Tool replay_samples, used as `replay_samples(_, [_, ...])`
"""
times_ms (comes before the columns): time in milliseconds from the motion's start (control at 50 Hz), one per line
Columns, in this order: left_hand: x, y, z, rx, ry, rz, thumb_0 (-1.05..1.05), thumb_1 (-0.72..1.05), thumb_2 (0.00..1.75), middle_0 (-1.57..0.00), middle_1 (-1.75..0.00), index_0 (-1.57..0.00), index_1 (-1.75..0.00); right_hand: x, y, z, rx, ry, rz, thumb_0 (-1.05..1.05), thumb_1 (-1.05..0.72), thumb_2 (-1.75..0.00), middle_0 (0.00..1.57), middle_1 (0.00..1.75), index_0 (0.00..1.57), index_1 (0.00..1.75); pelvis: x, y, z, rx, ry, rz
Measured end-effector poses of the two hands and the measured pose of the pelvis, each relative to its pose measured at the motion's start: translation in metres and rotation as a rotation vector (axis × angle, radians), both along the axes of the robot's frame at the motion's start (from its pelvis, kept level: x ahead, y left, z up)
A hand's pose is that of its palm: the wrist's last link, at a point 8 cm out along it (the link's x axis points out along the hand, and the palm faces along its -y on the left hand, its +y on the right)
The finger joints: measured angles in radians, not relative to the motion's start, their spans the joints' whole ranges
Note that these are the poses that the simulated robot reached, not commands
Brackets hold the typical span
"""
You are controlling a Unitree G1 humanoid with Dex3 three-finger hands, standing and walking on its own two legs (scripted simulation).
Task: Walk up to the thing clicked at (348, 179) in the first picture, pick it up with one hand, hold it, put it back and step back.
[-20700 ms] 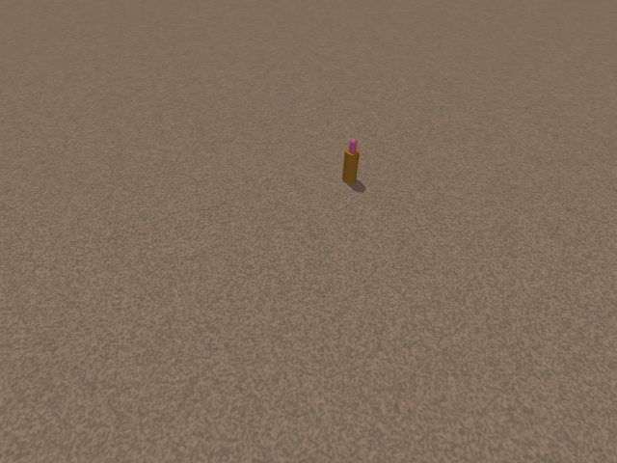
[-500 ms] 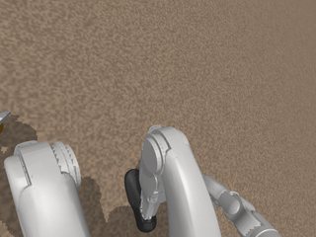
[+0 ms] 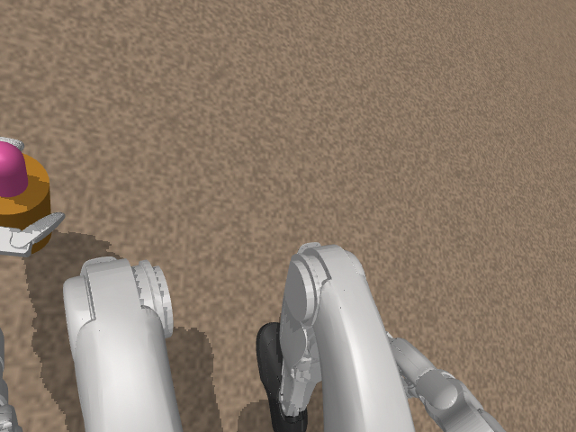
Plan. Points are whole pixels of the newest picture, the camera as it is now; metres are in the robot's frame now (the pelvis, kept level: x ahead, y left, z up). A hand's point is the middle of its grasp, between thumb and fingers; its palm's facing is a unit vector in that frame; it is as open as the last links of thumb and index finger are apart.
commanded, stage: settle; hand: left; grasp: from the side
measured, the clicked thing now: (12, 201) +0.40 +0.29 -0.11
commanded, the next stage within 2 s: lift in 1.34 s
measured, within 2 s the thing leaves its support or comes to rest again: neither
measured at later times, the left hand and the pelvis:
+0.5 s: hand out of the picture +0.39 +0.28 +0.00, palm faces +0.25 -0.96 -0.09, open 10.3 cm; pelvis +0.01 -0.02 +0.04, yaw +6 degrees
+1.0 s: hand out of the picture +0.39 +0.28 +0.05, palm faces +0.25 -0.97 -0.06, open 10.3 cm; pelvis +0.01 -0.02 +0.07, yaw +8 degrees
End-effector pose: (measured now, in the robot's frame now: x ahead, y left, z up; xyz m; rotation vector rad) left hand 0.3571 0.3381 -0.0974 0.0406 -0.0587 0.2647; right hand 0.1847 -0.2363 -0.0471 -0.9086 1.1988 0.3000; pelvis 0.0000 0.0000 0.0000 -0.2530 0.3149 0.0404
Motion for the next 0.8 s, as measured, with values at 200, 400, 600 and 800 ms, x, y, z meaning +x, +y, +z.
replay_samples(200, [-0.007, 0.002, 0.051, 0.022, 0.01, -0.01, 0.03, -0.32, 0.95, -0.74, -1.01, -0.69, -0.95, 0.011, -0.001, -0.008, 0.106, -0.047, -0.127, 0.01, -0.89, -0.89, 0.21, 0.3, 0.2, 0.3, 0.005, -0.005, 0.014, 0.036, 0.089, 0.025])
replay_samples(400, [-0.008, -0.002, 0.091, 0.035, 0.047, 0.0, 0.03, -0.32, 0.96, -0.73, -1.02, -0.68, -0.97, 0.021, -0.005, -0.015, 0.188, -0.061, -0.223, 0.01, -0.88, -0.89, 0.21, 0.3, 0.2, 0.3, 0.012, -0.012, 0.032, 0.078, 0.171, 0.046])
replay_samples(600, [-0.006, -0.012, 0.114, 0.033, 0.078, -0.008, 0.03, -0.33, 0.98, -0.73, -1.03, -0.68, -0.98, 0.026, -0.017, -0.014, 0.219, -0.087, -0.279, 0.01, -0.88, -0.89, 0.21, 0.3, 0.2, 0.3, 0.014, -0.02, 0.044, 0.114, 0.205, 0.058])
replay_samples(800, [-0.006, -0.017, 0.136, 0.022, 0.081, -0.012, 0.03, -0.33, 0.98, -0.73, -1.04, -0.67, -0.98, 0.027, -0.024, -0.004, 0.23, -0.119, -0.305, 0.01, -0.88, -0.89, 0.21, 0.3, 0.2, 0.3, 0.014, -0.025, 0.057, 0.135, 0.22, 0.063])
